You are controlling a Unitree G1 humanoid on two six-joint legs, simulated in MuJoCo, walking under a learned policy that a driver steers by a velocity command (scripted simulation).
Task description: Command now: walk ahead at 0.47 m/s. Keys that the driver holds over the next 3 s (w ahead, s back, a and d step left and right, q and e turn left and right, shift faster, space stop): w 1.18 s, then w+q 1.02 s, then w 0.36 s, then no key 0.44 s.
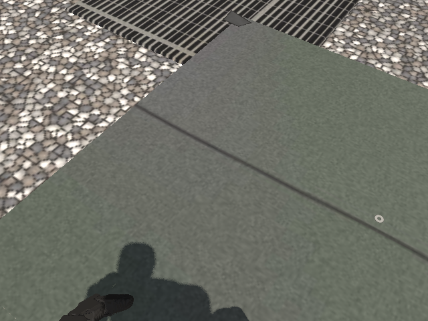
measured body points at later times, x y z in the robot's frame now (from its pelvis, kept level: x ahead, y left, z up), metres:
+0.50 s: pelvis +0.26 -0.03 +0.06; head +0.27 -0.03 +0.51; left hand +0.27 +0.24 -0.07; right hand +0.45 -0.27 -0.04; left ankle +0.45 +0.14 -0.62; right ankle +0.20 -0.12 -0.69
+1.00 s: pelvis +0.54 +0.04 +0.06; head +0.56 +0.05 +0.51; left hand +0.72 +0.29 -0.05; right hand +0.56 -0.23 -0.06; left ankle +0.50 +0.12 -0.69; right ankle +0.70 -0.14 -0.62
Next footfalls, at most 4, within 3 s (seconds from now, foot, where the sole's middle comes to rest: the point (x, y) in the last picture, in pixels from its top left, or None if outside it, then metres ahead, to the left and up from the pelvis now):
0.06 right None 0.24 -0.12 -0.73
0.66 left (164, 293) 0.54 0.12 -0.73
1.22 right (231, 200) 0.86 -0.11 -0.73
1.76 left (156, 148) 1.11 0.16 -0.73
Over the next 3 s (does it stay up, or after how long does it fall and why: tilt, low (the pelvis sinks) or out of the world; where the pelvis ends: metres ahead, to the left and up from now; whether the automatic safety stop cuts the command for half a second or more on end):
stays up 1.48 0.30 0.05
